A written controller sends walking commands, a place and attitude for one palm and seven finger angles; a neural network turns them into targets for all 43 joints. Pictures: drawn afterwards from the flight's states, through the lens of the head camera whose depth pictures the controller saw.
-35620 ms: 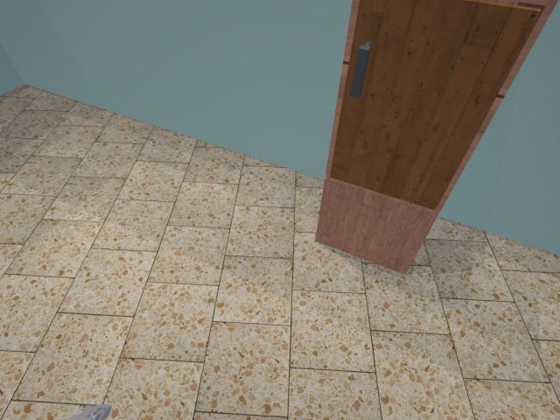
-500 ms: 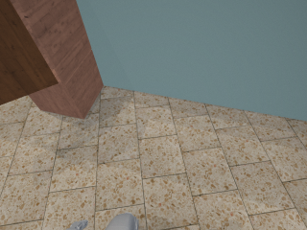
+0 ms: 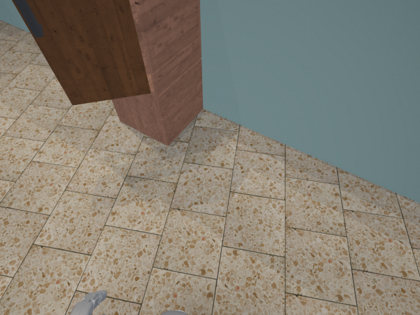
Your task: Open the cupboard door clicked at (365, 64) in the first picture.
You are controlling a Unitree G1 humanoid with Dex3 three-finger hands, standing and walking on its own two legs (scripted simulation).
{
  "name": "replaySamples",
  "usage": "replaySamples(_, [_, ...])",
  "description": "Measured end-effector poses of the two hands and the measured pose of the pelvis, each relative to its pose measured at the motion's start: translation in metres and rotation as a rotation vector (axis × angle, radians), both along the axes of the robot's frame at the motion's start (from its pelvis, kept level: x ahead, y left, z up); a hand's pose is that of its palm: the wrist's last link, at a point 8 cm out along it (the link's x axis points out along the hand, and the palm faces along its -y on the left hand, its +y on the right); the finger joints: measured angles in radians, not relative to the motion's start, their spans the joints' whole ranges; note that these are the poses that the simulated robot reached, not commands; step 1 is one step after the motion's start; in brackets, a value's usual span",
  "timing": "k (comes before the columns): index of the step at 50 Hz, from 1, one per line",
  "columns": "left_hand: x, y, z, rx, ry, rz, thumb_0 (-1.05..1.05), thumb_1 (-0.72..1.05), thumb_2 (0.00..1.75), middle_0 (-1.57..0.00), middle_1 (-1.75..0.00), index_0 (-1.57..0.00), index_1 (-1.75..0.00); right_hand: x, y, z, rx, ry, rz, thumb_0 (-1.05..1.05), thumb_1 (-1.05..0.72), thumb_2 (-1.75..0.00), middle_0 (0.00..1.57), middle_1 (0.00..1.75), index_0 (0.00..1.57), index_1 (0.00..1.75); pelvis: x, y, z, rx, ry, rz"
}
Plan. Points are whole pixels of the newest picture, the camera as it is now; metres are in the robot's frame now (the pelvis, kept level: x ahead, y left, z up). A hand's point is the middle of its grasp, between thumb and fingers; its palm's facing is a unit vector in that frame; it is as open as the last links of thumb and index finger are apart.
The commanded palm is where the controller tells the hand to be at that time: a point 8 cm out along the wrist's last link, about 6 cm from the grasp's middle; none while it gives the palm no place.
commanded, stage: turn to face it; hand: left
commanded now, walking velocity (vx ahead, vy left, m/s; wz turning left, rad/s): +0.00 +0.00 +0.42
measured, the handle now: (30, 13) +0.95 +0.64 +0.07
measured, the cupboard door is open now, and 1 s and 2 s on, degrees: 46 46 46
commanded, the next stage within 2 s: take the last steps up to it in 0.26 s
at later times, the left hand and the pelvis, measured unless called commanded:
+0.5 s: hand out of the picture -0.02 +0.21 -0.18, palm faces +0.27 -0.94 -0.22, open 7.3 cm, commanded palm none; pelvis +0.01 +0.01 +0.00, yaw +13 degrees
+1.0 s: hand out of the picture +0.00 +0.20 -0.16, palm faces +0.43 -0.89 -0.15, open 7.4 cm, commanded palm none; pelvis +0.10 +0.07 +0.01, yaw +21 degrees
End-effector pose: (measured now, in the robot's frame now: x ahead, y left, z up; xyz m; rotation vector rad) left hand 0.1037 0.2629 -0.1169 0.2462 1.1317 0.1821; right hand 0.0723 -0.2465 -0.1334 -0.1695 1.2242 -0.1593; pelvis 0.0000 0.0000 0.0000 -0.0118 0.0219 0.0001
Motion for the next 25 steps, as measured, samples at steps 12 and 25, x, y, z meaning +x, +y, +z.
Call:
replaySamples(12, [-0.063, -0.043, -0.003, -0.052, 0.058, 0.145, 0.0, 0.91, 0.9, -0.2, -0.3, -0.2, -0.3, 0.035, -0.015, 0.0, 0.014, 0.043, 0.116, 0.0, -0.91, -0.9, 0.19, 0.29, 0.2, 0.3, 0.007, -0.019, 0.006, 0.049, -0.024, 0.145])
replaySamples(25, [-0.14, -0.007, -0.031, -0.102, 0.227, 0.323, 0.01, 0.92, 0.9, -0.2, -0.3, -0.2, -0.3, 0.086, 0.044, 0.011, -0.031, -0.063, 0.296, 0.0, -0.91, -0.9, 0.2, 0.29, 0.2, 0.3, 0.009, 0.007, -0.001, 0.011, -0.023, 0.221])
